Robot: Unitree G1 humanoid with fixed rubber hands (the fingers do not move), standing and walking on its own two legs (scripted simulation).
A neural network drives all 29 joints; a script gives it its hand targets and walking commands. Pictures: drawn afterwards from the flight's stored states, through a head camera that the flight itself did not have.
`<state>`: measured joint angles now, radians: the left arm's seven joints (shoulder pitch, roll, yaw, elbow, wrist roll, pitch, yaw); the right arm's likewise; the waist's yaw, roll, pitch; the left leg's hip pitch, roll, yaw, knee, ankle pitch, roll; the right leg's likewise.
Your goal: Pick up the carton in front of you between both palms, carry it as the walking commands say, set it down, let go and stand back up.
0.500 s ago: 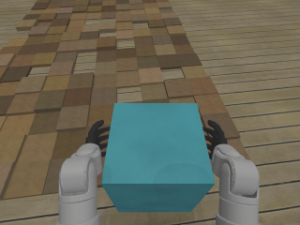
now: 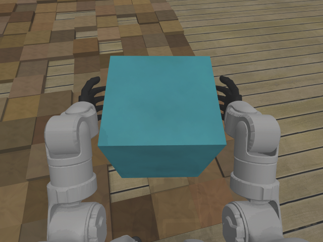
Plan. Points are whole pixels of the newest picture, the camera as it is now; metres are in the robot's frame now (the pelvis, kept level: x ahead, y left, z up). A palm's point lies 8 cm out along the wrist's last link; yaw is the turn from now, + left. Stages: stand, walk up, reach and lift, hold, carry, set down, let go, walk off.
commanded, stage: carry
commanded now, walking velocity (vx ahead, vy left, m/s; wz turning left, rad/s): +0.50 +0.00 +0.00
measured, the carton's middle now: (160, 124) +0.36 -0.01 +0.08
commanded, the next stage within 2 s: none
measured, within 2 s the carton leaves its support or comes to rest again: neither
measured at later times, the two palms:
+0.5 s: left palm (100, 25) +0.69 +0.16 +0.14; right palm (193, 18) +0.73 -0.14 +0.15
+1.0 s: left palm out of the picture +1.04 +0.14 +0.13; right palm out of the picture +1.04 -0.16 +0.13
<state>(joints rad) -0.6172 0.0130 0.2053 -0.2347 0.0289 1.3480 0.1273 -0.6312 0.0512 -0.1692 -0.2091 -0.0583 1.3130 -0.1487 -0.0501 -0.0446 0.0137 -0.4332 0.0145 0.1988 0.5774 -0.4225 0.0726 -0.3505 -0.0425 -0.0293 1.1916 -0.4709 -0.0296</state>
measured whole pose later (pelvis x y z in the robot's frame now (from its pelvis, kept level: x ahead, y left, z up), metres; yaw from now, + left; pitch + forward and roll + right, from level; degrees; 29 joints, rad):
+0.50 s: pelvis +0.33 -0.03 +0.03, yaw +2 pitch +6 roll +2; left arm -0.72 -0.06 0.29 -0.10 0.06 1.29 0.14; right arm -0.75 0.08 -0.31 -0.12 -0.12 1.32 -0.13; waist 0.10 -0.02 0.10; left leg -0.66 0.02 0.05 1.04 -0.37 0.04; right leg -0.27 0.00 -0.13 0.47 -0.31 -0.08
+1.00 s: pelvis +0.68 +0.00 +0.03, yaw +1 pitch +4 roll -2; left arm -0.68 -0.11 0.25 0.01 0.16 1.21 0.12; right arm -0.66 0.02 -0.29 0.01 -0.04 1.20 -0.11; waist -0.02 0.02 0.06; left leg -0.34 0.00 0.00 0.94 -0.49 0.05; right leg -0.42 0.05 -0.12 0.66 -0.27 -0.09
